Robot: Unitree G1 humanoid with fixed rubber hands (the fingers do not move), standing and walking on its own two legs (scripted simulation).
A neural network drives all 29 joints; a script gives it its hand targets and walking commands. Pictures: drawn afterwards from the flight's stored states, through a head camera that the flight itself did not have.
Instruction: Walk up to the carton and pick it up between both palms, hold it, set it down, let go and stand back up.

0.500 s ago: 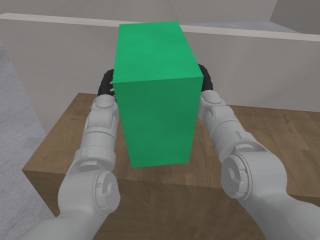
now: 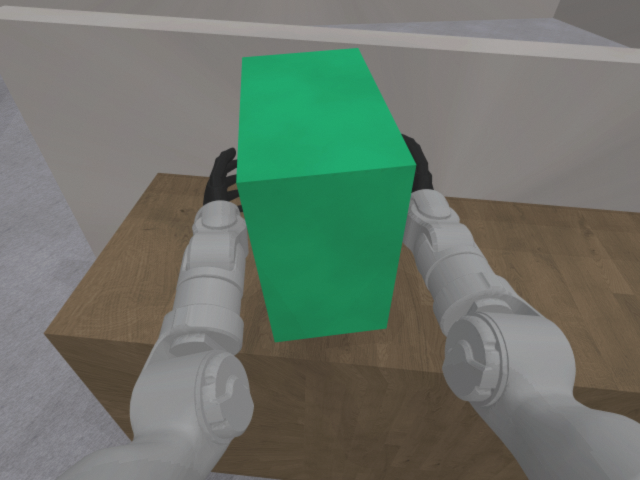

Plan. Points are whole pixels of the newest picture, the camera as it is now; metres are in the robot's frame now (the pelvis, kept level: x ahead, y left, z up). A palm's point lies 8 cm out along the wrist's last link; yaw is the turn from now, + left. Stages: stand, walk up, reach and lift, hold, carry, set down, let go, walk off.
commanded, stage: set down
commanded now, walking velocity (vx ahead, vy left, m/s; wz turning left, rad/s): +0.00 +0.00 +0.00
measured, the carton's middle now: (316, 196) +0.46 +0.02 +0.15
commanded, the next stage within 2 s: none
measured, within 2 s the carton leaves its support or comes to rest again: neither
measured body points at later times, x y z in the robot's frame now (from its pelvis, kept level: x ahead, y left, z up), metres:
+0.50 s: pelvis +0.01 +0.00 +0.00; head +0.01 +0.02 +0.45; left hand +0.43 +0.15 +0.13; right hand +0.45 -0.11 +0.15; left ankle +0.01 +0.14 -0.75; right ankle +0.01 -0.10 -0.75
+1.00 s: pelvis +0.01 +0.00 +0.00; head +0.03 +0.02 +0.45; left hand +0.43 +0.14 +0.10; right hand +0.45 -0.11 +0.12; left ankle +0.01 +0.14 -0.75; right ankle +0.01 -0.10 -0.75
